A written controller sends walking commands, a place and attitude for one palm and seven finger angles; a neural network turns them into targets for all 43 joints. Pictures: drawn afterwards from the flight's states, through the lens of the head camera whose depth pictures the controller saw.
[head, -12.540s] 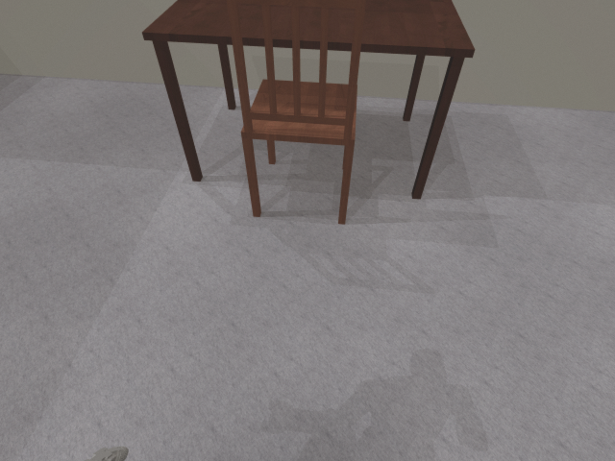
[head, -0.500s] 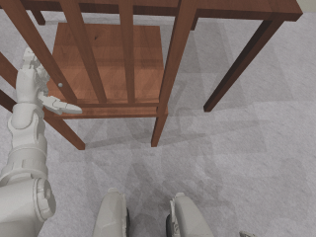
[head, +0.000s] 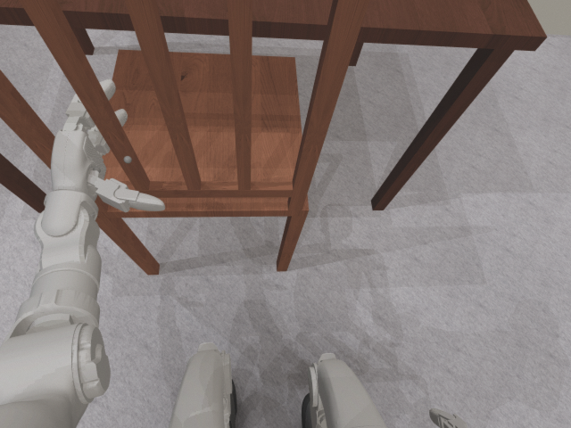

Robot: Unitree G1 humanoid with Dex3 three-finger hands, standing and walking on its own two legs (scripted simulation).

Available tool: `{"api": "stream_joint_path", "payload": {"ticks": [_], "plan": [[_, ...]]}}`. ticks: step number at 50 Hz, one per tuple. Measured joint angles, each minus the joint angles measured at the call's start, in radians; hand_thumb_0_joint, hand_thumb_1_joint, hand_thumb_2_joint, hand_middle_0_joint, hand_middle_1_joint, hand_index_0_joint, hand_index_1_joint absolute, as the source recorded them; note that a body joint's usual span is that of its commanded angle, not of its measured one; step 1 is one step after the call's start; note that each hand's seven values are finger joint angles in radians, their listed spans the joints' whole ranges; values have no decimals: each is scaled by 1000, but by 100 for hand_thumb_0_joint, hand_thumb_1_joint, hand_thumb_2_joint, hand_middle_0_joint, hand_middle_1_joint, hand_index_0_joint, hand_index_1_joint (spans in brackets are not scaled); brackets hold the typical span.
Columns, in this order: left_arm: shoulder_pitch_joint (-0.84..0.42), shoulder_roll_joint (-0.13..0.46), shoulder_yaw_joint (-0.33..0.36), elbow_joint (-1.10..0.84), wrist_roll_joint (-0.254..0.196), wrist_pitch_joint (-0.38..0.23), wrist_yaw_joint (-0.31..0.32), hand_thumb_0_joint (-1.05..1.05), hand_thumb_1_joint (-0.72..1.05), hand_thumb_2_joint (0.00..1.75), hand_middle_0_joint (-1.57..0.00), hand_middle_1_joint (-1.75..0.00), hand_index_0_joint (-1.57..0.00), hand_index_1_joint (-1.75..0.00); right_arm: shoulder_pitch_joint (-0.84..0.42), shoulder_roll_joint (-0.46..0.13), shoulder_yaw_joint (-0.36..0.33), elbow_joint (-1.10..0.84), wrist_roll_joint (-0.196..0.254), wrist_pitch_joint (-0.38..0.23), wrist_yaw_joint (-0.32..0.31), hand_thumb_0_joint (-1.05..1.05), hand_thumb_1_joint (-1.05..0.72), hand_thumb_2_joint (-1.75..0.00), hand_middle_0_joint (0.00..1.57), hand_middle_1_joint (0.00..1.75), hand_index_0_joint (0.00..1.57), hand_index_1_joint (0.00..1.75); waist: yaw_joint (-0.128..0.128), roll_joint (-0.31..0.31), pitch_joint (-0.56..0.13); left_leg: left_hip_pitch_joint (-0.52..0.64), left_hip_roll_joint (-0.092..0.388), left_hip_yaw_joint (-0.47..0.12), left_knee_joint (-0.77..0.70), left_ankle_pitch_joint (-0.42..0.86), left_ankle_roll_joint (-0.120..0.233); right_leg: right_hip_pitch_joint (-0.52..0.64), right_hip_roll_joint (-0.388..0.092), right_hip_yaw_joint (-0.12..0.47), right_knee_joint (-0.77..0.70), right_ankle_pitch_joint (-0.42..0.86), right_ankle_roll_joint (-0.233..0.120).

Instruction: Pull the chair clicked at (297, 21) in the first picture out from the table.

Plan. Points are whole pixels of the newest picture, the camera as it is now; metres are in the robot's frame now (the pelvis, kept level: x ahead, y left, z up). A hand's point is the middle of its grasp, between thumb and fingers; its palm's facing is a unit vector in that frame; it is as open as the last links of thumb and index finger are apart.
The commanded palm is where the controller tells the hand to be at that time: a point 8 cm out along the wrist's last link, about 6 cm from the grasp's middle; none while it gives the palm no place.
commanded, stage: hook a spindle and tug to test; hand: left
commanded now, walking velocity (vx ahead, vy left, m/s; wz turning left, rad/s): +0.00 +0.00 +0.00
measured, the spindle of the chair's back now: (175, 118) +0.50 +0.14 +0.07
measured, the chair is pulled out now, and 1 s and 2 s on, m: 0.00 0.01 0.10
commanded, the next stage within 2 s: step backward, pulling the chair out in 1.22 s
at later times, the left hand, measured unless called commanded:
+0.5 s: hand (128, 156) +0.47 +0.20 +0.03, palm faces +0.05 -1.00 -0.03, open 7.3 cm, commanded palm +0.45 +0.24 +0.03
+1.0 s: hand (129, 162) +0.46 +0.20 +0.03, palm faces +0.03 -1.00 -0.02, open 5.4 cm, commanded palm +0.42 +0.25 +0.03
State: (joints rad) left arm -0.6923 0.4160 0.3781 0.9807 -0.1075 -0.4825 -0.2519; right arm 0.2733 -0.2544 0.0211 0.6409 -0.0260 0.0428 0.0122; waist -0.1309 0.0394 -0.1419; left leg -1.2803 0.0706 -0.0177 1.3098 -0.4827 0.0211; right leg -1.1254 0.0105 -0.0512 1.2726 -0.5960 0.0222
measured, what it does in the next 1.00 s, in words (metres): stands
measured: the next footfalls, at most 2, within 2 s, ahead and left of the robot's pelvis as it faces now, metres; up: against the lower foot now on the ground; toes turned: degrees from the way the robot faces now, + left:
none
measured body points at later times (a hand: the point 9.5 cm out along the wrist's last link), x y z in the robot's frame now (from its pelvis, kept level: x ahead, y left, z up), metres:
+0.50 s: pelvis +0.00 +0.00 +0.00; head +0.15 +0.02 +0.42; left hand +0.46 +0.26 +0.04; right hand +0.05 -0.27 -0.12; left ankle +0.06 +0.11 -0.61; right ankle +0.00 -0.14 -0.61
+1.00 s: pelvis +0.02 +0.00 +0.01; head +0.16 +0.02 +0.44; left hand +0.45 +0.25 +0.04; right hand +0.08 -0.26 -0.10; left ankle +0.06 +0.11 -0.61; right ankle +0.00 -0.14 -0.61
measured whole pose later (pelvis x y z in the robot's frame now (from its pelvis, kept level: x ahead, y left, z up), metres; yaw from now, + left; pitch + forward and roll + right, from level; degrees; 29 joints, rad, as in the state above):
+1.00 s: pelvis +0.02 +0.00 +0.01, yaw -1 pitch +26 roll -4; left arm -0.53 0.38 0.38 0.80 -0.15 -0.45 -0.23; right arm 0.28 -0.24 0.01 0.61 -0.01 0.06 0.03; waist -0.14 0.03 -0.15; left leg -1.22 0.08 0.00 1.27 -0.50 0.02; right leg -1.08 0.02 -0.03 1.23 -0.60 0.02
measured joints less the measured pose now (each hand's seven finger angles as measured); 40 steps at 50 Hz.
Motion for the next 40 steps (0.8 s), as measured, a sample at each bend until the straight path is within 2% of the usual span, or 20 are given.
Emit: {"api": "stream_joint_path", "payload": {"ticks": [5,9,15,19,31,40], "plan": [[0,6,8,-6,-2,-6,-3,-2,-48,31,-25,-66,-24,-67,4,2,0,2,-1,3,0,1,-90,-90,20,30,20,30,-2,2,3,-5,2,0,5,0,-1,-7,2,1,6,0,-1],[-1,12,6,-1,-5,-3,-7,-2,-39,35,-32,-87,-31,-88,10,1,-1,6,2,6,-2,1,-90,-90,20,30,20,30,-1,2,4,-8,2,0,6,0,-2,-10,2,1,8,0,-2],[-3,5,5,-8,-9,5,4,-1,-15,45,-42,-118,-40,-119,15,-1,-4,13,1,5,-4,1,-90,-90,20,30,20,30,-1,4,4,-8,2,-1,3,2,-2,-10,2,0,6,1,-2],[-8,5,2,0,-8,3,16,-1,5,54,-46,-132,-44,-132,16,-1,-5,16,1,5,-3,1,-90,-90,20,30,20,30,0,3,3,-6,1,-1,0,3,-3,-8,2,1,3,1,-3],[-1,3,1,-8,-9,-1,15,0,68,81,-47,-138,-46,-144,9,0,-7,10,1,12,0,1,-90,-90,20,30,20,30,-1,-1,2,-1,1,-2,-2,-2,-4,-2,3,0,-1,-2,-4],[53,-10,8,-73,-24,22,17,1,72,79,-44,-140,-43,-144,2,5,-7,-12,7,19,8,1,-90,-90,20,30,20,30,-8,-3,-2,18,5,7,-14,-8,-3,13,6,9,-15,-3,-2]]}}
